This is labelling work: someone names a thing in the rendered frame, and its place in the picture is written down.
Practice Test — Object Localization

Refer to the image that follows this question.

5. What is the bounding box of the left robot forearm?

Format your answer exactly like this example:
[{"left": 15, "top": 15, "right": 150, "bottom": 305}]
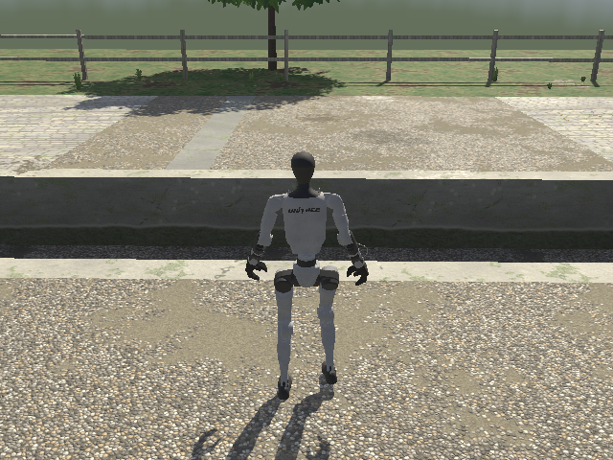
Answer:
[{"left": 248, "top": 231, "right": 266, "bottom": 265}]

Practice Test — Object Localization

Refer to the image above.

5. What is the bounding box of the robot right hand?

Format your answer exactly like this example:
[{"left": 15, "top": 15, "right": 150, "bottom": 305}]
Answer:
[{"left": 347, "top": 263, "right": 369, "bottom": 286}]

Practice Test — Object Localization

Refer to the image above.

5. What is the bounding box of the left robot thigh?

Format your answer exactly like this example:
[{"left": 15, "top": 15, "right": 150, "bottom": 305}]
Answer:
[{"left": 274, "top": 268, "right": 294, "bottom": 338}]

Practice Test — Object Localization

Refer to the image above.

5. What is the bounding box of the left robot upper arm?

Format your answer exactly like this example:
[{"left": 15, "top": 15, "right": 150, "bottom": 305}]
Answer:
[{"left": 257, "top": 194, "right": 284, "bottom": 246}]

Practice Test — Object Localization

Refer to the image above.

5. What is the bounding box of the right robot forearm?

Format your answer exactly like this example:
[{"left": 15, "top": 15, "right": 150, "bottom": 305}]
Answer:
[{"left": 344, "top": 230, "right": 365, "bottom": 268}]

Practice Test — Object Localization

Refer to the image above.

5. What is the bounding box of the robot right foot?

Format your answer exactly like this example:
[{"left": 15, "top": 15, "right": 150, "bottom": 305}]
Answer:
[{"left": 322, "top": 361, "right": 337, "bottom": 384}]

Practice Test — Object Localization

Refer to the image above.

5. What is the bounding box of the robot left hand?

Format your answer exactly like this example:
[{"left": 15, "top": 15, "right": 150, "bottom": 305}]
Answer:
[{"left": 245, "top": 255, "right": 267, "bottom": 280}]

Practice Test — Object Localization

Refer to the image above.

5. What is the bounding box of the right robot upper arm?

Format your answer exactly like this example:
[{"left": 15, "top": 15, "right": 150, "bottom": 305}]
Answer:
[{"left": 324, "top": 193, "right": 353, "bottom": 246}]

